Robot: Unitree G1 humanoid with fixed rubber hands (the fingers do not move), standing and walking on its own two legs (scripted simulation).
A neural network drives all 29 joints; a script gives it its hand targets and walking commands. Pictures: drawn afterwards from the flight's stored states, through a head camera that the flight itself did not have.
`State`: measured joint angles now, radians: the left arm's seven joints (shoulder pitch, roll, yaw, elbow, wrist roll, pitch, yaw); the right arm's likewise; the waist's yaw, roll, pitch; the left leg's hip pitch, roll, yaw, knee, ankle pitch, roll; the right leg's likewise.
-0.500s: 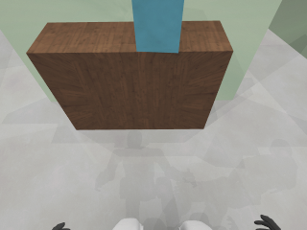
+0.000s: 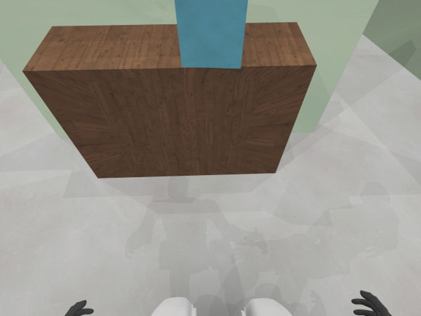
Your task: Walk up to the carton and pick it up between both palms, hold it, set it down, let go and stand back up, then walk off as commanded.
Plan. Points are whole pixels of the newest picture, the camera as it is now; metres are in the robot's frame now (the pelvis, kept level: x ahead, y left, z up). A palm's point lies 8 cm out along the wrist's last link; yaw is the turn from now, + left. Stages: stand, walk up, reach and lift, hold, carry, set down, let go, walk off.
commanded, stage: stand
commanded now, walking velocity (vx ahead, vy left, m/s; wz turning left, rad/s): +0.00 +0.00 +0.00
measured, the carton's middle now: (212, 14) +0.93 +0.00 +0.08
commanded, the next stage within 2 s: none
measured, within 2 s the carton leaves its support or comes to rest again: neither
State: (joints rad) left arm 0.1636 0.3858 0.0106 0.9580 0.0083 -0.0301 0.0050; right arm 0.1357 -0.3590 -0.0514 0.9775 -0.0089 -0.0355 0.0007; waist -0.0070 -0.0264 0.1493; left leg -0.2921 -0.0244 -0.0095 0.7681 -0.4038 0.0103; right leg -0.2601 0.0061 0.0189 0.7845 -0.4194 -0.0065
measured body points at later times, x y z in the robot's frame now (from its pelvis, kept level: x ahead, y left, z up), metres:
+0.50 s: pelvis -0.03 +0.01 +0.04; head -0.02 +0.01 +0.49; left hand +0.07 +0.30 -0.09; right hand +0.08 -0.28 -0.10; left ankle +0.01 +0.12 -0.71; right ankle -0.02 -0.12 -0.71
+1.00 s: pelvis -0.03 +0.00 +0.04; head -0.01 +0.01 +0.49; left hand +0.03 +0.30 -0.10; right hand +0.05 -0.29 -0.10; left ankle +0.01 +0.12 -0.71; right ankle -0.02 -0.12 -0.71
